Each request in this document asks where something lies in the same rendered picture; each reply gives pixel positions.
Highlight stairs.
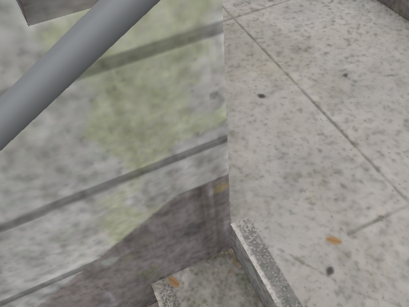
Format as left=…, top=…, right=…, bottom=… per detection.
left=147, top=226, right=277, bottom=307

